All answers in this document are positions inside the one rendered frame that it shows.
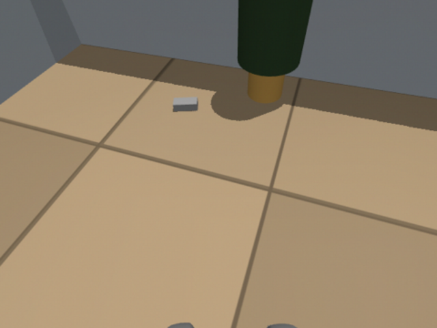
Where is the potted plant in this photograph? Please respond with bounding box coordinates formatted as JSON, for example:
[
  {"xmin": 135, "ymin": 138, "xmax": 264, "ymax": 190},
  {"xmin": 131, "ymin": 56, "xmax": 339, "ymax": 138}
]
[{"xmin": 238, "ymin": 0, "xmax": 313, "ymax": 103}]

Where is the carton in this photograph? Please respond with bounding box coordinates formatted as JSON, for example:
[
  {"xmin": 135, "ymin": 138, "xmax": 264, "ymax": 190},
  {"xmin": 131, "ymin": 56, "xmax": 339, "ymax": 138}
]
[{"xmin": 173, "ymin": 97, "xmax": 198, "ymax": 111}]

